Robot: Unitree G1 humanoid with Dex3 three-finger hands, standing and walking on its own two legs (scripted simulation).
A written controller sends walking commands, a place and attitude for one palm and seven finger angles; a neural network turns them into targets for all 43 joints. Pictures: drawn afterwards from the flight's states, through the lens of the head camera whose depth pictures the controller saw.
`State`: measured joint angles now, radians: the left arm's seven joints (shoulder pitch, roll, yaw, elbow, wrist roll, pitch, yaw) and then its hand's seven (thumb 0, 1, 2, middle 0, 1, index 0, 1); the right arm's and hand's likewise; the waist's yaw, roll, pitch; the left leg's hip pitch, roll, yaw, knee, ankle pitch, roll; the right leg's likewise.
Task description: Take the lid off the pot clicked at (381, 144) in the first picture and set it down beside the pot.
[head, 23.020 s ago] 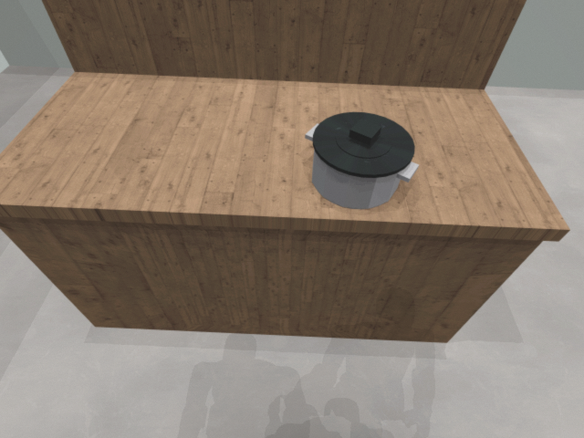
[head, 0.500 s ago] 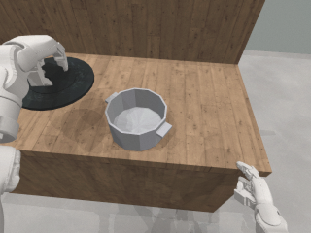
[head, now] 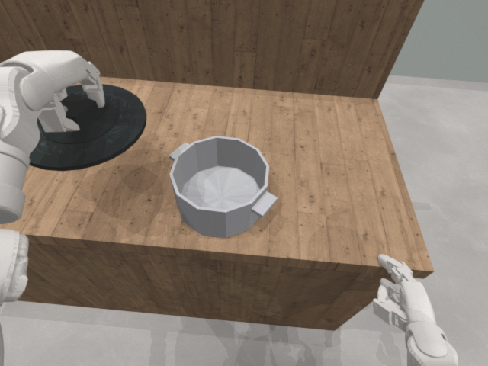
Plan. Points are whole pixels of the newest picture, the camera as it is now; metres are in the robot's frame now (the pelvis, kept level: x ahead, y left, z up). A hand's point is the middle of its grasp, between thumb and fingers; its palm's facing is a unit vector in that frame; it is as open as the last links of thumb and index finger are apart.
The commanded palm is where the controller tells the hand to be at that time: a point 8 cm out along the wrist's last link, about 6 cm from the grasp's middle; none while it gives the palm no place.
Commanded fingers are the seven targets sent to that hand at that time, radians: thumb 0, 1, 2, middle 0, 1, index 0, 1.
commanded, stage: lower the lid onto the table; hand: left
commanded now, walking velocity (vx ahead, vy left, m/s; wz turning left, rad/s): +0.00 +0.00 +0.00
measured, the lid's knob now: (75, 109) +0.46 +0.30 +0.16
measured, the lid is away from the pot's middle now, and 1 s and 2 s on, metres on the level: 0.23 0.22 0.22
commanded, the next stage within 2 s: none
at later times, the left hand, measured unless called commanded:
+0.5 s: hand (74, 131) +0.42 +0.29 +0.15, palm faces -0.34 -0.01 -0.94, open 8.4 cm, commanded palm +0.44 +0.29 +0.23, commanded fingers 0.00 0.49 1.14 -0.83 -0.97 -0.85 -0.97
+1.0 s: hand (84, 137) +0.44 +0.29 +0.12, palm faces -0.37 -0.04 -0.93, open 8.4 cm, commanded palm +0.45 +0.29 +0.19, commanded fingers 0.00 0.49 1.14 -0.83 -0.97 -0.85 -0.97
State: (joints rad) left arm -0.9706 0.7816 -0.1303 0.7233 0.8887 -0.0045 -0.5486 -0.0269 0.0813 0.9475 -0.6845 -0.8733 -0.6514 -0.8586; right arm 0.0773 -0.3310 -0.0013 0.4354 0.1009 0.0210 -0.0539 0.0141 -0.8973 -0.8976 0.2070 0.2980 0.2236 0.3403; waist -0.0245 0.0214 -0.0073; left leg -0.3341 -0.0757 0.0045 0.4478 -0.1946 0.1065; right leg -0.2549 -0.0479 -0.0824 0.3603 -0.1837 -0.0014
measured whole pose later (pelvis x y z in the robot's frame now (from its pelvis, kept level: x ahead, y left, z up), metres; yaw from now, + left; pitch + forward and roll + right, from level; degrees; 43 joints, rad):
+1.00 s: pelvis +0.01 +0.00 +0.00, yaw -1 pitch +6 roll -3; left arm -0.86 0.73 -0.10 0.80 0.92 -0.11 -0.44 -0.02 0.09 0.95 -0.68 -0.87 -0.65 -0.86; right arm 0.12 -0.31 0.00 0.41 0.08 -0.02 -0.06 0.01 -0.90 -0.90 0.21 0.30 0.21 0.33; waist -0.03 0.02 -0.03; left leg -0.37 -0.07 0.01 0.48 -0.22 0.11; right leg -0.29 -0.04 -0.06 0.39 -0.20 0.00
